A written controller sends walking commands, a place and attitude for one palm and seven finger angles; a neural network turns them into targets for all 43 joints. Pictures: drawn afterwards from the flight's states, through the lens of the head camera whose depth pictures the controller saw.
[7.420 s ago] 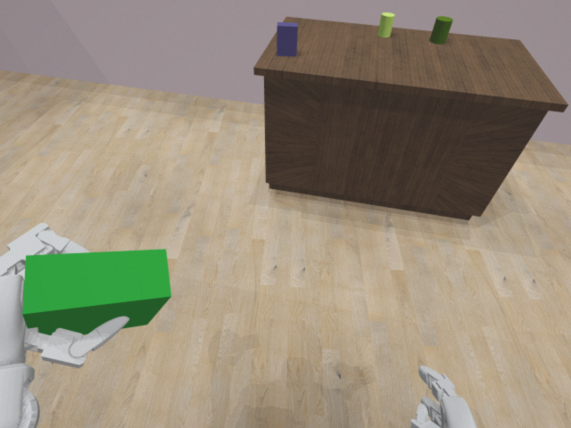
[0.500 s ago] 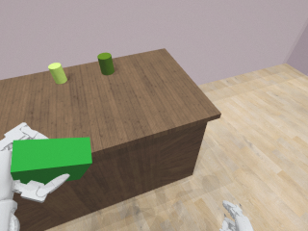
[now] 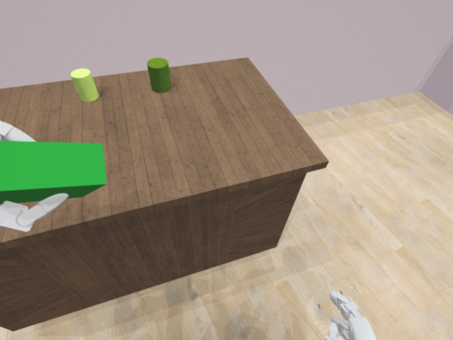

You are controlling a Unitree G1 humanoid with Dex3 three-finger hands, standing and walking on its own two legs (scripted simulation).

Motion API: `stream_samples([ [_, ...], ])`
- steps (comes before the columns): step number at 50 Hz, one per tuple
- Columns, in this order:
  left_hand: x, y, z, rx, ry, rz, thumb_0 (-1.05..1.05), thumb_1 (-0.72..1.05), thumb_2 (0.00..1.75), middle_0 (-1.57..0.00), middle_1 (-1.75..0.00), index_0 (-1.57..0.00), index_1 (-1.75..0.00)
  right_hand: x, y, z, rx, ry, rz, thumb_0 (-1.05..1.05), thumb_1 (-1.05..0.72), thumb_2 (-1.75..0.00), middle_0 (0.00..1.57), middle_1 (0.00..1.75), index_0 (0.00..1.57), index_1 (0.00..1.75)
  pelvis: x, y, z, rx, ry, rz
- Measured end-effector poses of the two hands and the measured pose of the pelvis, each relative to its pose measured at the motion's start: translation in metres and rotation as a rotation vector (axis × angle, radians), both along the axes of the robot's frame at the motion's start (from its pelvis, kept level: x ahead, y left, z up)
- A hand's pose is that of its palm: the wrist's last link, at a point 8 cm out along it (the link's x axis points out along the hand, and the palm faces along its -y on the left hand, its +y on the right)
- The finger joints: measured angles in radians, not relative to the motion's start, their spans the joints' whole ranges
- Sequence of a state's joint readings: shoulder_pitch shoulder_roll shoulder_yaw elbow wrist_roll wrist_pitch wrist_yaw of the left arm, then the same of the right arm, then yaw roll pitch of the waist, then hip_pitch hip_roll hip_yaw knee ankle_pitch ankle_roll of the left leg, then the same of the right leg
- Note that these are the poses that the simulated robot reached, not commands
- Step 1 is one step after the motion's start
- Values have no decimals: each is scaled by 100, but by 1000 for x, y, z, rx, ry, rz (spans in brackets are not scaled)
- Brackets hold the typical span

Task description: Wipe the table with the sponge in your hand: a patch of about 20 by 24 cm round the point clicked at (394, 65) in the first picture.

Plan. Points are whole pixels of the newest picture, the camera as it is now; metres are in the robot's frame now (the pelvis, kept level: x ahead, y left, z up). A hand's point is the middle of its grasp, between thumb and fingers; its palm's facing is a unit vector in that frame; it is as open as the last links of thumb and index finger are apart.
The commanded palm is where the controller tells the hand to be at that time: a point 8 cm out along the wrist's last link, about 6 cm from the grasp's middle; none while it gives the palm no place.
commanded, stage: look again from close up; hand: left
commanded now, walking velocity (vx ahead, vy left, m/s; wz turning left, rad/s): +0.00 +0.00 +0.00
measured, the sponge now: (58, 174) +0.27 +0.26 +0.19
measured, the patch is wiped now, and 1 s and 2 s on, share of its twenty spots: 0.00 0.00 0.00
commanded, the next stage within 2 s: shuffle to correct the standing spot in 0.18 s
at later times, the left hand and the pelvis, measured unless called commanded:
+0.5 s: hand (25, 178) +0.26 +0.30 +0.19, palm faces +0.37 -0.84 -0.40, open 9.4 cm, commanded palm +0.21 +0.34 +0.18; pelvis +0.04 +0.06 +0.00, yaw -2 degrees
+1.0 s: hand (31, 176) +0.28 +0.32 +0.16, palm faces +0.39 -0.83 -0.39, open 9.4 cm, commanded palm +0.24 +0.34 +0.18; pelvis +0.06 +0.07 -0.01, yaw -3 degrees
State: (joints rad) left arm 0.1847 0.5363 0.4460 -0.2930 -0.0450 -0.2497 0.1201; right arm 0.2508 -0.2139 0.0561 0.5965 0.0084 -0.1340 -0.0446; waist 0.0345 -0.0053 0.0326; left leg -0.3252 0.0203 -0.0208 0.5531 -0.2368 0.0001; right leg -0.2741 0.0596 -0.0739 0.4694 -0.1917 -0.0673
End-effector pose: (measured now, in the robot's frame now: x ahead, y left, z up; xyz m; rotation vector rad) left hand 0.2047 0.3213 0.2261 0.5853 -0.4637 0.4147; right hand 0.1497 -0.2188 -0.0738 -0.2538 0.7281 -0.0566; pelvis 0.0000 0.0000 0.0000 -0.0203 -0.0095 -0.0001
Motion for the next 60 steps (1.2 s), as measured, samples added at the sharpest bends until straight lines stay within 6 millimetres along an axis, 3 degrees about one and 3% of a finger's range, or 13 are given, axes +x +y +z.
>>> stream_samples([
  [3,5,5,-7,-79,-14,-1,-1,-43,100,-81,-135,-82,-134,3,8,3,23,-33,-7,1,-90,-90,20,30,20,30,7,12,1,-5,4,-31],
  [8,12,-20,-54,-211,172,-124,-1,-43,100,-81,-135,-82,-134,6,18,8,10,-34,-50,1,-90,-90,20,30,20,30,22,32,5,3,4,-52],
  [12,20,-12,-79,-220,285,-138,-1,-43,100,-81,-135,-82,-134,14,27,13,-29,-11,-59,1,-90,-90,20,30,20,30,27,41,6,7,9,-49],
  [15,27,7,-73,-181,271,-98,-1,-43,100,-81,-135,-82,-134,24,35,16,-48,-6,-39,1,-90,-90,20,30,20,30,28,45,6,6,12,-40],
  [18,29,21,-52,-128,194,-73,-1,-43,100,-81,-135,-82,-134,37,43,17,-49,-21,-8,1,-90,-90,20,30,20,30,29,51,5,2,15,-33],
  [23,21,20,-26,-82,90,-101,-1,-43,100,-81,-135,-82,-134,57,56,17,-21,-69,6,1,-90,-90,20,30,20,30,35,62,1,-4,17,-32],
  [28,17,26,-40,-106,137,-76,-1,-43,100,-81,-135,-82,-134,67,62,14,7,-87,-20,1,-90,-90,20,30,20,30,44,67,-2,2,11,-31],
  [34,25,36,-63,-188,185,6,-1,-43,100,-81,-135,-82,-134,66,63,4,11,-53,-20,1,-90,-90,20,30,20,30,51,65,-5,3,-3,-21],
  [42,34,15,-46,-142,98,-92,-1,-43,100,-81,-135,-82,-134,66,52,-4,4,-34,-39,1,-90,-90,20,30,20,30,55,63,-12,-14,-12,-8],
  [51,41,36,-50,-115,144,-50,-1,-43,100,-81,-135,-82,-134,58,48,-6,0,-28,-123,1,-90,-90,20,30,20,30,63,73,-12,14,-27,-48],
  [56,49,25,-42,-98,156,-62,-1,-43,100,-81,-135,-82,-134,52,54,-11,34,-12,-96,1,-90,-90,20,30,20,30,64,71,-9,14,-30,-25],
  [60,42,20,-42,-92,140,-98,-1,-43,100,-81,-135,-82,-134,52,54,-19,31,28,-87,1,-90,-90,20,30,20,30,63,72,-11,-9,-35,4],
])
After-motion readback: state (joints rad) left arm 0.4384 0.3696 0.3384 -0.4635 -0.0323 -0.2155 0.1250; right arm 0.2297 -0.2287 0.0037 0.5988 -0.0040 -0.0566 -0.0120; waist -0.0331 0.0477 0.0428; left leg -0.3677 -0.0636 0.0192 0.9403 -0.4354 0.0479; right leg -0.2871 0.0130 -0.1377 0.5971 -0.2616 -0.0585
